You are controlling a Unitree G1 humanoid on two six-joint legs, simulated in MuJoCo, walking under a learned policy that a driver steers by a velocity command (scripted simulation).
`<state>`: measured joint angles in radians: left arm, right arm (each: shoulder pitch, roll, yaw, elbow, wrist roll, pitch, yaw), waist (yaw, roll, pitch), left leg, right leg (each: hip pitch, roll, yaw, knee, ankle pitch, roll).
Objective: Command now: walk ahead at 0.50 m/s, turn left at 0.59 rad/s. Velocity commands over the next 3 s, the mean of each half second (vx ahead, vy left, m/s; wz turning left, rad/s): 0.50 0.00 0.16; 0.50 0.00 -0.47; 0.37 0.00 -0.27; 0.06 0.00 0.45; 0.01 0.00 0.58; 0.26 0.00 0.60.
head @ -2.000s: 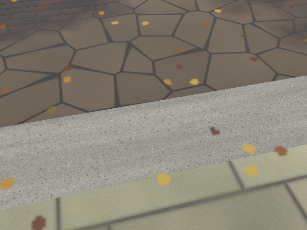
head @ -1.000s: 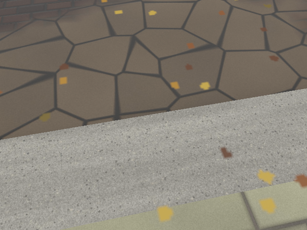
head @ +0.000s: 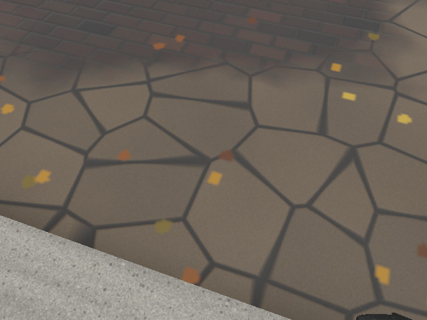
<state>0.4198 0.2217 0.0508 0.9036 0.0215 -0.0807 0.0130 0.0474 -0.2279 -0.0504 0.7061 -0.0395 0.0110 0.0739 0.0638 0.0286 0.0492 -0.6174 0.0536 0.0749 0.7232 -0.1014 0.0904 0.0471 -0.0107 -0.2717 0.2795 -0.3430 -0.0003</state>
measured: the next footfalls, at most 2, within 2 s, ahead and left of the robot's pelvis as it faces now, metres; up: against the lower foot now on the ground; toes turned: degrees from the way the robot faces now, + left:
left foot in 0.08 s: +0.20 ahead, +0.09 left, +0.00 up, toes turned +7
right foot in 0.64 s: +0.40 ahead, -0.02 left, +0.00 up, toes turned -4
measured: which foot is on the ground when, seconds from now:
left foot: up 0.00-0.06, down 0.08-0.64, up 0.66-1.00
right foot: down 0.00-0.10, up 0.12-0.62, down 0.64-1.00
